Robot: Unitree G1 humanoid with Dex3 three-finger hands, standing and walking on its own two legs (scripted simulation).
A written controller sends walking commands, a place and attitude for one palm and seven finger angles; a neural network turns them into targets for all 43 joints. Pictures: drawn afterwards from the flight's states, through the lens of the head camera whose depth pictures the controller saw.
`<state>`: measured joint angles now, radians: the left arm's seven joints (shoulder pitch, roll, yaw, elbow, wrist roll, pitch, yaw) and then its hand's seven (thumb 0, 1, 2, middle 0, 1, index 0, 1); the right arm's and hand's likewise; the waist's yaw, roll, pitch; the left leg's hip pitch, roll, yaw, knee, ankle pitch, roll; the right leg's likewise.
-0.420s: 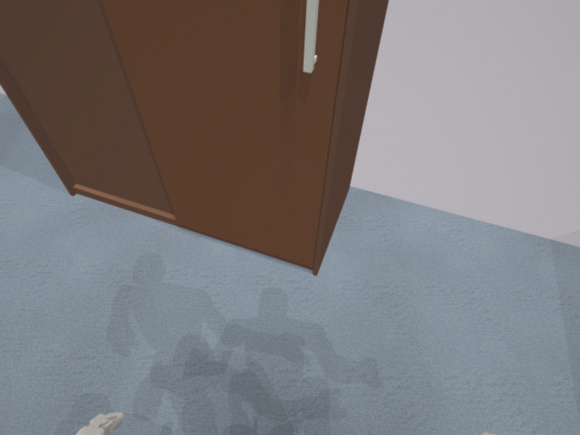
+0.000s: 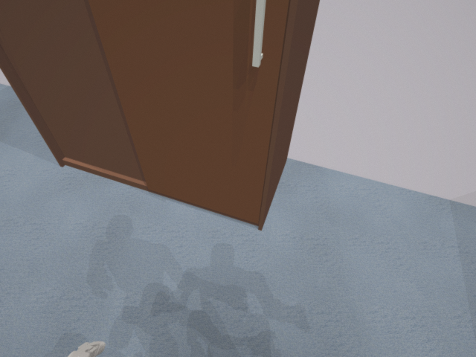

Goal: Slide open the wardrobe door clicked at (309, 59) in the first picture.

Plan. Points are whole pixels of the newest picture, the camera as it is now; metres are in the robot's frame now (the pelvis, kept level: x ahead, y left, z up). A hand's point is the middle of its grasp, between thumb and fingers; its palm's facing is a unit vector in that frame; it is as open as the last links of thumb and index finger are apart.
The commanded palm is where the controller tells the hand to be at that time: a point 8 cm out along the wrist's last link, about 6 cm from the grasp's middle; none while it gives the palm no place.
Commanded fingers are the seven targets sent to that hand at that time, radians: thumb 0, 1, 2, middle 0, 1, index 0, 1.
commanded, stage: stand and wait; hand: right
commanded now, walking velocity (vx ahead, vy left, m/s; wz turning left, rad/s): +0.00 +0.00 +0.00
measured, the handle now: (262, 6) +0.84 -0.01 +0.24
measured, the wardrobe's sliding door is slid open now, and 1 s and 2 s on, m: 0.00 0.00 0.00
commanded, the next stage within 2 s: look at it before walking up in 0.44 s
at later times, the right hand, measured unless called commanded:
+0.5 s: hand out of the picture +0.06 -0.23 -0.15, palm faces -0.04 +0.94 -0.34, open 7.4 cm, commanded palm none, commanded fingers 0.00 -0.90 -0.90 0.20 0.30 0.20 0.30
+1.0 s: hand out of the picture +0.07 -0.24 -0.15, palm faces -0.04 +0.94 -0.34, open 7.4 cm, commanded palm none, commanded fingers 0.00 -0.90 -0.90 0.20 0.30 0.20 0.30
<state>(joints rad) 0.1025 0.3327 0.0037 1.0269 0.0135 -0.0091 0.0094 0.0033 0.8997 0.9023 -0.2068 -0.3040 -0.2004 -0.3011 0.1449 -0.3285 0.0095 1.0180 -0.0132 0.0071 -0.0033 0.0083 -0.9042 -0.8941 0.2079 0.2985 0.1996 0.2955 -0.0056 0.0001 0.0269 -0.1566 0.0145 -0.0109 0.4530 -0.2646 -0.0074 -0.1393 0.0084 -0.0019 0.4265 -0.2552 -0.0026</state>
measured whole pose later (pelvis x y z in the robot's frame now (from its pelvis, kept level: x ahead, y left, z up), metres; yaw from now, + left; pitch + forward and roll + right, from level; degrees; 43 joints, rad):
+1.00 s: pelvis -0.01 +0.01 +0.00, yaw +1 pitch -2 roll +0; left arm 0.12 0.33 0.00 1.11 0.01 -0.01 0.01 0.00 0.90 0.90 -0.21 -0.30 -0.20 -0.30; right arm 0.14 -0.33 0.01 1.08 -0.01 -0.01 0.00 0.01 -0.91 -0.89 0.21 0.30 0.20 0.30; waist 0.00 0.00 0.03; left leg -0.14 0.00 -0.01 0.37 -0.20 0.00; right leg -0.13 -0.01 -0.01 0.36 -0.20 0.01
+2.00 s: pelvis -0.04 +0.01 +0.00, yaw +27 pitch +2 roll -1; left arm 0.10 0.23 0.06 0.91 0.00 0.04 0.04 0.00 0.90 0.90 -0.20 -0.30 -0.20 -0.30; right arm 0.25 -0.23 -0.07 0.91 -0.03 0.05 0.00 0.01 -0.90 -0.89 0.21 0.30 0.20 0.30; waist -0.05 0.02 0.04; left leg -0.33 -0.12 -0.19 0.45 -0.13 0.04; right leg -0.33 0.00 0.02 0.73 -0.42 0.05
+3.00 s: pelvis +0.05 +0.14 -0.02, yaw +60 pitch +0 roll +2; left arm 0.10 0.20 0.05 0.92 0.02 -0.02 -0.03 0.01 0.90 0.90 -0.20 -0.30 -0.19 -0.30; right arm 0.47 -0.15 -0.03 1.07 -0.03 -0.05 -0.02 0.01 -0.91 -0.89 0.21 0.30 0.20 0.30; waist -0.06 0.00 0.05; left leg 0.10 -0.04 -0.09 0.33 -0.43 0.01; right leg -0.55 -0.09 -0.09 0.72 -0.19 0.04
